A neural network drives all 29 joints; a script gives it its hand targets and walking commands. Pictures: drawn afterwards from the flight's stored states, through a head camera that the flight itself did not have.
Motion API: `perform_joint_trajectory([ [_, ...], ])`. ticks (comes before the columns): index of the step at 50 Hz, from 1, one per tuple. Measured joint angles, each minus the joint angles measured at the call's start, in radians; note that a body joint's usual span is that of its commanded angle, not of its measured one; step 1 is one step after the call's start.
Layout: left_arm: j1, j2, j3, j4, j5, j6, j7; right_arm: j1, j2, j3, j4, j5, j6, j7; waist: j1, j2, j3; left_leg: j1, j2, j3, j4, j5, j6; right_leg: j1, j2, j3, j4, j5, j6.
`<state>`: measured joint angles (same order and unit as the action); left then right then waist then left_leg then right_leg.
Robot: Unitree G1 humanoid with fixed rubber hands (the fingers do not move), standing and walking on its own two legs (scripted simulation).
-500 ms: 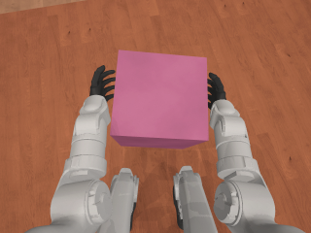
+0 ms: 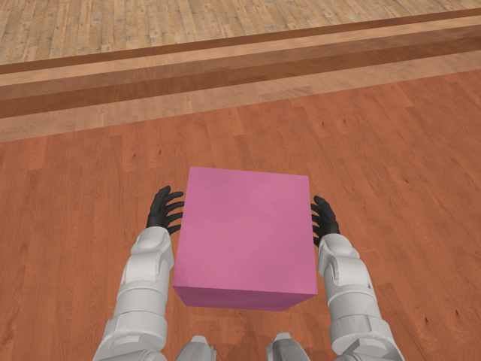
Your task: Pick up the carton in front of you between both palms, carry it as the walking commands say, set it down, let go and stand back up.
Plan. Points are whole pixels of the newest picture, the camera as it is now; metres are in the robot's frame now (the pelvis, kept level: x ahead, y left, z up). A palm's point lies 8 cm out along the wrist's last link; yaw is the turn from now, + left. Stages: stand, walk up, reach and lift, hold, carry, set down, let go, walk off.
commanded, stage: reach and lift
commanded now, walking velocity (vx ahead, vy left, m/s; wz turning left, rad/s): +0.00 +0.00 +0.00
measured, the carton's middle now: (241, 247) +0.36 +0.00 -0.10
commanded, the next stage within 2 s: hold in 1.44 s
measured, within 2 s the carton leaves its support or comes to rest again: neither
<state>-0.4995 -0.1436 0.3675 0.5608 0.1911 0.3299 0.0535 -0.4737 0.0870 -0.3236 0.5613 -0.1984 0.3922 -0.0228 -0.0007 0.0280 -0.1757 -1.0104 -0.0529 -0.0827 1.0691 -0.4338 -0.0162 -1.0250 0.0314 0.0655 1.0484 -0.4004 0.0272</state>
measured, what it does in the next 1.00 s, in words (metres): rises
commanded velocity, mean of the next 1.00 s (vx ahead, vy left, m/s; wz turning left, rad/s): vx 0.00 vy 0.00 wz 0.00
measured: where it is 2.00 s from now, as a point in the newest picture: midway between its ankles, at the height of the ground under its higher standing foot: outside the picture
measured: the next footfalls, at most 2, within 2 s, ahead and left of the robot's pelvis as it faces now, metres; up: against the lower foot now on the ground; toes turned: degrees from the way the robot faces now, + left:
none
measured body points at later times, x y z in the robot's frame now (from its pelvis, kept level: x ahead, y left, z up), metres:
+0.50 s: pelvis +0.02 +0.00 +0.08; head -0.02 +0.01 +0.53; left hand +0.33 +0.15 +0.10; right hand +0.32 -0.15 +0.09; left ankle +0.04 +0.12 -0.66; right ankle +0.05 -0.13 -0.66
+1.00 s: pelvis +0.02 -0.01 +0.08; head +0.00 -0.01 +0.53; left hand +0.34 +0.14 +0.11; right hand +0.33 -0.16 +0.10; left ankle +0.04 +0.12 -0.66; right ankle +0.05 -0.13 -0.66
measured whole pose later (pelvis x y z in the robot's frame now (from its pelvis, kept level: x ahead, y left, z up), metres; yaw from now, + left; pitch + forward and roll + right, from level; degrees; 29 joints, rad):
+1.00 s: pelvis +0.02 -0.01 +0.08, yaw +0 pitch -5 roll +0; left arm -0.35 -0.17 0.32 0.38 0.29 0.59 -0.02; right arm -0.31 0.16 -0.29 0.36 -0.29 0.65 0.01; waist 0.00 0.00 0.02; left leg -0.14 -0.02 -0.10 0.44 -0.22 -0.02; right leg -0.16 0.02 0.06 0.44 -0.20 0.01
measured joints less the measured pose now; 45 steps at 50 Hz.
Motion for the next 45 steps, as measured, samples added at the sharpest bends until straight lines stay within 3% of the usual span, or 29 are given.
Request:
perform_joint_trajectory([
  [11,0.159,-0.024,-0.052,-0.075,0.007,0.057,-0.003,0.155,0.016,0.055,-0.068,0.008,0.054,0.002,-0.006,-0.013,0.045,0.413,0.013,-0.003,-0.299,0.082,0.010,0.416,-0.009,0.006,-0.304,0.084,-0.002],
  [22,0.216,-0.013,-0.090,-0.157,0.039,0.203,-0.029,0.217,0.058,0.057,-0.151,-0.036,0.182,0.014,-0.009,-0.029,0.105,0.751,0.021,-0.012,-0.516,0.161,0.012,0.759,-0.018,0.001,-0.527,0.163,-0.006],
  [31,0.133,-0.033,-0.029,-0.107,0.104,0.243,-0.048,0.142,0.056,0.010,-0.119,-0.092,0.238,0.041,-0.006,-0.022,0.187,0.818,0.022,-0.006,-0.531,0.178,0.011,0.818,-0.017,0.007,-0.529,0.176,-0.010],
  [45,0.116,-0.029,-0.024,-0.140,0.112,0.246,-0.069,0.128,0.066,0.015,-0.164,-0.097,0.250,0.039,0.004,-0.023,0.209,0.841,0.032,-0.012,-0.595,0.207,0.000,0.831,-0.011,0.004,-0.570,0.195,-0.018],
])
